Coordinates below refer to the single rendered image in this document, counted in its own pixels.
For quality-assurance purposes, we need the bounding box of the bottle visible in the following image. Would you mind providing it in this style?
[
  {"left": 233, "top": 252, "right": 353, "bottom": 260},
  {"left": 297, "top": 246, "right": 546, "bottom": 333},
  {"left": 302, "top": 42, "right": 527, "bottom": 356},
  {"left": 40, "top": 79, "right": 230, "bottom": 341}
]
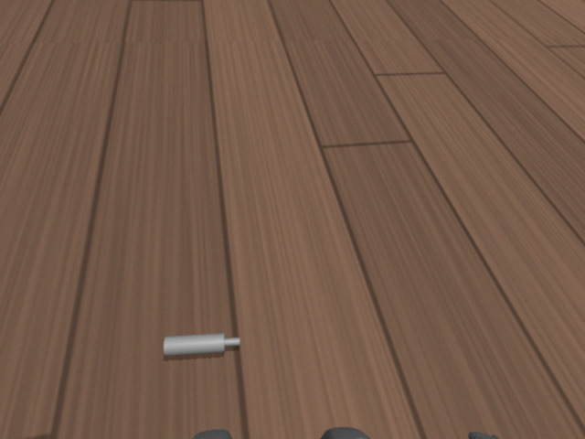
[{"left": 164, "top": 333, "right": 240, "bottom": 356}]

